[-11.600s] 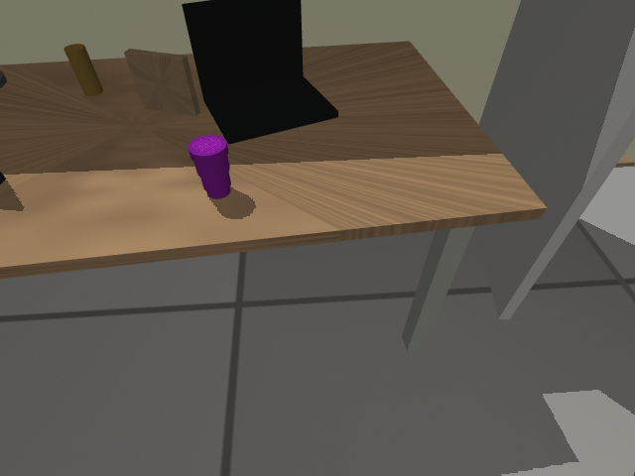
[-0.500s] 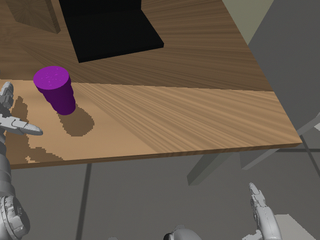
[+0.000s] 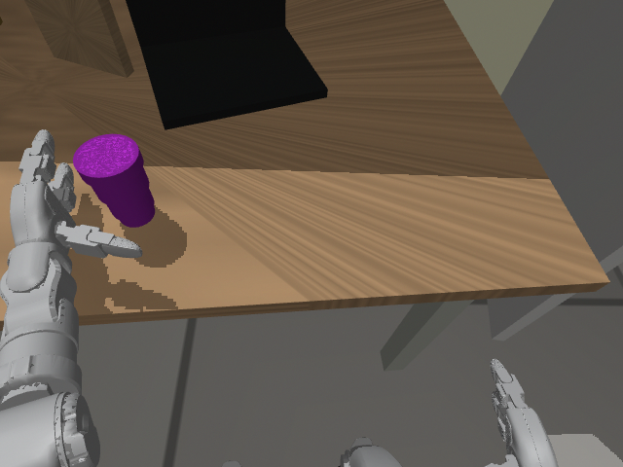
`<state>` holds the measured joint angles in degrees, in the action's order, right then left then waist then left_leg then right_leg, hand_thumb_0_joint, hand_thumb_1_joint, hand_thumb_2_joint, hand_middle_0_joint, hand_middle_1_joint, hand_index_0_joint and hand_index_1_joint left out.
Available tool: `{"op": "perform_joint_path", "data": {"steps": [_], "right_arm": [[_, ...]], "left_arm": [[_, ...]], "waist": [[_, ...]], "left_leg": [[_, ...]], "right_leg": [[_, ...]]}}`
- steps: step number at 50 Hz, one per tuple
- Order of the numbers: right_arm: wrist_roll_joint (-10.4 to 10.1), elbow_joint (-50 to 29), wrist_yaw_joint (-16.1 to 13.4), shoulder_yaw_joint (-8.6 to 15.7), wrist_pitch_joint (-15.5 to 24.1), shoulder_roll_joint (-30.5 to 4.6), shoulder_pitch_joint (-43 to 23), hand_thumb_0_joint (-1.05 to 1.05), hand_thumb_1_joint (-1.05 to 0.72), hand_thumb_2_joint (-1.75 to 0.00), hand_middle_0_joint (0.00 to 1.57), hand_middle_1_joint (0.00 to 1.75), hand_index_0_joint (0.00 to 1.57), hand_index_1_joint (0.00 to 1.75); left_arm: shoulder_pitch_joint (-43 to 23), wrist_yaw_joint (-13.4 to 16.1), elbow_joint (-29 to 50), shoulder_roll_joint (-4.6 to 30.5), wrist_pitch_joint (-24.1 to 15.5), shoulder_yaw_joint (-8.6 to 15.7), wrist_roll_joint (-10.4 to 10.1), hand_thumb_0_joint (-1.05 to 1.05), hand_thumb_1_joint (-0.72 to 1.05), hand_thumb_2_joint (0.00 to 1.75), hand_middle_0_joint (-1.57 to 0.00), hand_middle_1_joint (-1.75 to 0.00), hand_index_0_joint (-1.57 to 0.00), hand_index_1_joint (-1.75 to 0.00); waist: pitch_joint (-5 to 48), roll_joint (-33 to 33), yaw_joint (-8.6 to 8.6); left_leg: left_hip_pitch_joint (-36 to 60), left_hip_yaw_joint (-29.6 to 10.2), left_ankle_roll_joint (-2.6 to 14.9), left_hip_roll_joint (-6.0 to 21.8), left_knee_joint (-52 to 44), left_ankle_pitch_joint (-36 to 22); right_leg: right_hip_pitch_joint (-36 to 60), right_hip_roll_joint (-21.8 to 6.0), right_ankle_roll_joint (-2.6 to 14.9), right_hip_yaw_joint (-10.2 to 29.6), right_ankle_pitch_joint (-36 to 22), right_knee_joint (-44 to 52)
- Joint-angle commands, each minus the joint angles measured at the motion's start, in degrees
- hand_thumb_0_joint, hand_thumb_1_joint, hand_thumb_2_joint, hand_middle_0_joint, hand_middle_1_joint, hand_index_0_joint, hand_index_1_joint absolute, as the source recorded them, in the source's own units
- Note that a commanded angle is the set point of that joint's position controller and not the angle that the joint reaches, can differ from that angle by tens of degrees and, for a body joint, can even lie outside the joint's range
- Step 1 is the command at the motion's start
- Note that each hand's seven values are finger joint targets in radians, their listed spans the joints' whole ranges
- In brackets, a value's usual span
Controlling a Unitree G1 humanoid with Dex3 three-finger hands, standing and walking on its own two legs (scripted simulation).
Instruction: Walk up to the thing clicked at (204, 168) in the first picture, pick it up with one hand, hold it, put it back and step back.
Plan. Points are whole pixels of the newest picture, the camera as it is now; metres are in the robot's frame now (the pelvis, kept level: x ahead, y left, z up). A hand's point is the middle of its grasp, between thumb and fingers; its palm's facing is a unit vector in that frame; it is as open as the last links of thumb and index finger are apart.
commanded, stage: close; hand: left
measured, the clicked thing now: (123, 187) +0.49 +0.23 +0.06
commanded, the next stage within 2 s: settle in 0.90 s
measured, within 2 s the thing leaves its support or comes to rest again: leaves its support in 1.30 s
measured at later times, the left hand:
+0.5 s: hand (104, 180) +0.48 +0.24 +0.09, palm faces +0.23 -0.97 -0.01, open 15.1 cm
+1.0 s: hand (115, 179) +0.49 +0.23 +0.08, palm faces +0.20 -0.98 -0.01, open 10.1 cm
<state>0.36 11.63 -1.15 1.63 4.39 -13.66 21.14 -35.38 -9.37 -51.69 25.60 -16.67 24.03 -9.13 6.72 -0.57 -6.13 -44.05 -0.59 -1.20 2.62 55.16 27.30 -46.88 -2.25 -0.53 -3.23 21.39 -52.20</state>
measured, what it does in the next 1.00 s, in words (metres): stands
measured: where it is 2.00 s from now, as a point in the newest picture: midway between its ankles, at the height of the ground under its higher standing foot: outside the picture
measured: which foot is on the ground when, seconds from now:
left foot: down 0.00-1.00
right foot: down 0.00-1.00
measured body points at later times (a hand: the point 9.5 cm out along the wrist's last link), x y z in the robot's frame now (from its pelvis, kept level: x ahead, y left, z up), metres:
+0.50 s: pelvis -0.01 +0.00 +0.00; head +0.09 +0.02 +0.44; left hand +0.46 +0.29 +0.09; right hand +0.14 -0.26 -0.03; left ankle -0.01 +0.13 -0.68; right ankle +0.03 -0.13 -0.68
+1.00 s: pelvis +0.00 +0.01 +0.00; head +0.10 +0.03 +0.43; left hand +0.47 +0.28 +0.08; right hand +0.15 -0.25 -0.04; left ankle -0.01 +0.13 -0.68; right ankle +0.03 -0.13 -0.68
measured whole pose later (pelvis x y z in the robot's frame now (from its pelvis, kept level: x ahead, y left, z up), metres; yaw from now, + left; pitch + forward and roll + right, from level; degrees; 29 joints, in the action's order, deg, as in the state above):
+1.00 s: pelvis +0.00 +0.01 +0.00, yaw -1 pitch +19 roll -2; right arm 1.0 9.0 0.4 1.2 1.5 -13.3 21.3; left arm -42.2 -5.0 -56.4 26.6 -17.7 23.6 -6.5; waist 7.4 0.1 -8.0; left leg -47.3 0.1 -0.7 3.0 56.7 28.1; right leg -50.0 -1.8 -1.1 -2.4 21.2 -52.6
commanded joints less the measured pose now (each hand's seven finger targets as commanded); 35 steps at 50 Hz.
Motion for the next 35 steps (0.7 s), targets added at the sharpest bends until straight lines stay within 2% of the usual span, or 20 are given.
{"op": "perform_joint_path", "data": {"steps": [1, 4, 5, 6, 7, 8, 9, 10, 12, 13, 16, 17, 18, 19, 21, 23, 25, 28, 29, 35], "right_arm": [[0.2, -10.0, -0.8, 5.2, 2.2, -9.1, 1.6, 0.0, 0.54, -0.05, 0.05, 0.05, 0.05, 0.05], [0.3, -9.6, -0.8, 5.3, 1.8, -8.3, 1.6, 0.0, 0.53, -0.05, 0.05, 0.05, 0.05, 0.05], [0.3, -9.7, -0.8, 6.0, 1.8, -8.7, 1.2, 0.0, 0.52, -0.05, 0.05, 0.05, 0.05, 0.05], [0.3, -11.5, -0.8, 6.1, 1.9, -9.1, -0.1, 0.0, 0.52, -0.05, 0.05, 0.05, 0.05, 0.05], [0.4, -10.7, -0.8, 5.7, 1.8, -8.6, 0.4, 0.0, 0.52, -0.05, 0.05, 0.05, 0.05, 0.05], [0.4, -11.4, -0.6, 4.4, 1.7, -7.4, 0.5, 0.0, 0.52, -0.05, 0.05, 0.05, 0.05, 0.05], [0.3, -13.1, -0.5, 4.3, 1.5, -7.0, 0.0, 0.0, 0.52, -0.05, 0.05, 0.05, 0.05, 0.05], [0.3, -12.8, -0.5, 5.6, 1.5, -8.4, -0.1, 0.0, 0.52, -0.04, 0.05, 0.05, 0.05, 0.05], [0.3, -12.1, -0.5, 5.1, 1.1, -8.1, 1.5, 0.0, 0.52, -0.04, 0.05, 0.05, 0.05, 0.05], [0.5, -11.7, -0.4, 4.6, 1.0, -7.3, 1.2, 0.0, 0.52, -0.04, 0.05, 0.05, 0.05, 0.05], [0.4, -11.6, -0.4, 6.4, 1.4, -9.0, 0.8, 0.0, 0.52, -0.04, 0.05, 0.05, 0.05, 0.05], [0.6, -12.0, -0.3, 5.4, 1.3, -8.3, 0.5, 0.0, 0.52, -0.04, 0.05, 0.05, 0.05, 0.05], [0.6, -13.1, -0.1, 3.8, 1.5, -7.1, 0.1, 0.0, 0.52, -0.04, 0.05, 0.05, 0.05, 0.05], [0.6, -12.0, -0.2, 4.3, 1.5, -7.4, 0.9, 0.0, 0.52, -0.04, 0.05, 0.05, 0.05, 0.05], [0.6, -12.4, -0.4, 6.0, 1.5, -9.5, 0.4, 0.0, 0.52, -0.05, 0.05, 0.05, 0.05, 0.05], [0.8, -12.5, -0.2, 4.3, 1.5, -8.0, -0.5, 0.0, 0.52, -0.04, 0.05, 0.05, 0.05, 0.05], [0.8, -11.7, -0.4, 5.3, 1.4, -9.0, 0.7, 0.0, 0.52, -0.04, 0.05, 0.05, 0.05, 0.05], [0.9, -12.1, -0.3, 4.2, 1.4, -8.3, 0.9, 0.0, 0.52, -0.04, 0.05, 0.05, 0.05, 0.05], [0.8, -13.2, -0.2, 4.0, 1.4, -8.2, 0.1, 0.0, 0.52, -0.05, 0.05, 0.05, 0.05, 0.05], [0.8, -13.9, 0.0, 5.1, 1.3, -9.4, -0.2, 0.0, 0.53, -0.04, 0.05, 0.05, 0.05, 0.05]], "left_arm": [[-23.7, 0.9, 14.7, 15.6, -3.9, 1.5, 0.0, 0.0, -0.49, 0.0, -0.07, 0.0, -0.08, 0.0], [-24.5, 2.3, 15.9, 14.6, -4.0, 1.5, 0.1, 0.0, -0.58, 0.0, -0.1, 0.0, -0.1, 0.0], [-22.9, 2.8, 11.6, 13.2, -3.5, 1.1, 0.3, 0.0, -0.61, 0.0, -0.11, 0.0, -0.11, 0.0], [-22.2, 3.1, 10.5, 11.3, -3.3, -0.5, 0.5, 0.0, -0.61, 0.0, -0.11, 0.0, -0.11, 0.0], [-24.7, 3.9, 15.3, 14.8, -4.0, 1.4, 0.9, 0.0, -0.58, 0.0, -0.19, -0.07, -0.19, -0.07], [-24.6, 4.2, 13.8, 15.6, -4.3, 1.7, 1.5, 0.0, -0.54, 0.02, -0.27, -0.14, -0.27, -0.13], [-24.2, 4.2, 11.1, 13.5, -4.2, 0.8, 1.6, 0.0, -0.55, 0.02, -0.32, -0.16, -0.33, -0.15], [-23.5, 4.2, 10.9, 15.3, -4.4, 2.2, 1.4, 0.0, -0.55, 0.04, -0.34, -0.18, -0.36, -0.17], [-25.8, 4.6, 11.3, 18.0, -4.9, 4.0, 1.5, 0.0, -0.56, 0.07, -0.41, -0.24, -0.42, -0.23], [-26.2, 4.2, 9.3, 15.7, -4.9, 2.2, 1.6, 0.0, -0.56, 0.07, -0.42, -0.25, -0.43, -0.23], [-27.6, 4.2, 7.2, 16.0, -4.7, 2.1, 1.7, 0.0, -0.53, 0.12, -0.5, -0.31, -0.51, -0.3], [-30.8, 4.1, 10.3, 17.3, -5.1, 2.3, 1.8, 0.0, -0.53, 0.13, -0.5, -0.32, -0.51, -0.31], [-31.2, 3.7, 8.6, 16.1, -5.0, 1.3, 1.9, 0.0, -0.5, 0.14, -0.52, -0.33, -0.53, -0.32], [-29.9, 3.5, 5.4, 14.8, -4.6, 0.8, 1.9, 0.0, -0.49, 0.15, -0.54, -0.35, -0.55, -0.33], [-30.6, 3.7, 4.2, 18.8, -4.6, 3.0, 2.2, 0.0, -0.48, 0.19, -0.57, -0.39, -0.58, -0.38], [-33.8, 3.3, 5.2, 18.3, -5.0, 2.2, 2.4, 0.0, -0.44, 0.23, -0.61, -0.43, -0.63, -0.42], [-31.5, 3.0, 0.1, 16.7, -4.4, 1.6, 2.1, 0.0, -0.38, 0.28, -0.65, -0.47, -0.67, -0.46], [-34.9, 3.2, 4.3, 21.6, -5.2, 3.8, 2.5, 0.0, -0.31, 0.36, -0.74, -0.57, -0.76, -0.55], [-33.4, 2.7, -0.6, 17.9, -4.8, 2.1, 2.2, 0.0, -0.29, 0.39, -0.77, -0.6, -0.79, -0.59], [-34.0, 3.0, 1.7, 20.1, -5.4, 3.1, 2.7, 0.0, -0.09, 0.58, -0.97, -0.8, -0.98, -0.79]], "waist": [[24.9, 6.5, -0.25], [24.1, 6.1, -0.04], [22.5, 4.6, -0.82], [21.4, 2.9, -0.85], [22.7, 4.9, 0.13], [22.8, 5.6, 0.43], [22.7, 3.9, -0.28], [22.0, 4.0, 0.08], [22.8, 4.6, -0.15], [21.5, 4.9, -0.56], [22.2, 5.7, -1.31], [23.5, 7.2, -1.06], [24.5, 7.4, -1.16], [24.4, 6.8, -1.78], [23.5, 6.0, -1.93], [25.0, 7.2, -1.81], [24.0, 6.0, -2.84], [27.4, 7.2, -1.98], [25.5, 5.1, -2.64], [27.1, 7.8, -2.31]], "left_leg": [[12.3, 0.2, 0.93, -1.8, -6.1, -23.0], [11.8, 0.7, 1.12, -2.1, -6.5, -20.2], [9.9, 0.6, 1.27, -2.0, -6.6, -19.1], [9.2, 0.6, 1.37, -2.1, -7.1, -18.3], [9.4, 0.7, 1.27, -2.2, -7.2, -17.9], [9.5, 0.9, 1.23, -2.3, -7.1, -17.9], [8.4, 0.7, 1.21, -2.1, -7.3, -17.6], [8.1, 0.5, 1.1, -2.0, -7.7, -17.1], [8.8, 0.6, 1.18, -2.0, -7.5, -17.7], [7.4, 0.7, 1.18, -2.0, -7.5, -17.1], [8.8, 0.3, 1.03, -1.7, -7.1, -18.2], [9.8, 0.7, 0.96, -1.9, -7.1, -18.4], [10.8, 0.4, 0.75, -1.6, -7.1, -19.3], [10.7, 0.1, 0.74, -1.3, -6.6, -20.7], [8.6, 0.3, 1.0, -1.7, -6.8, -17.8], [8.6, 0.5, 0.97, -1.7, -6.8, -17.0], [9.1, 0.2, 0.98, -1.4, -6.6, -17.4], [7.8, 0.7, 1.21, -1.9, -5.8, -19.1], [6.9, 0.5, 1.2, -1.8, -6.0, -18.4], [8.7, 0.2, 0.79, -1.6, -5.6, -20.0]], "right_leg": [[15.9, 1.2, 1.38, 1.5, -19.1, 5.0], [17.0, 1.1, 1.14, 1.8, -17.6, 5.6], [16.4, 1.1, 1.13, 1.9, -16.9, 5.6], [17.0, 1.2, 1.02, 1.8, -16.6, 6.1], [17.4, 1.1, 1.09, 1.9, -16.0, 6.0], [17.9, 1.0, 1.06, 2.0, -15.7, 6.0], [18.0, 1.2, 1.14, 1.8, -15.5, 5.9], [17.8, 1.3, 1.26, 1.8, -14.8, 5.9], [18.0, 1.3, 1.21, 1.9, -15.4, 5.9], [17.5, 1.3, 1.27, 2.0, -14.9, 5.9], [15.4, 1.5, 1.4, 2.0, -15.4, 5.5], [15.7, 1.4, 1.39, 2.0, -15.5, 5.7], [15.3, 1.6, 1.5, 1.7, -15.7, 5.5], [14.6, 1.7, 1.58, 1.6, -16.5, 5.1], [15.0, 1.6, 1.39, 1.9, -15.0, 5.5], [14.9, 1.6, 1.41, 2.0, -14.4, 5.5], [13.3, 1.9, 1.46, 1.7, -14.1, 5.4], [17.1, 1.5, 1.18, 2.3, -17.5, 4.8], [15.9, 1.7, 1.24, 2.0, -16.5, 4.8], [13.9, 2.0, 1.6, 1.6, -16.3, 4.1]]}}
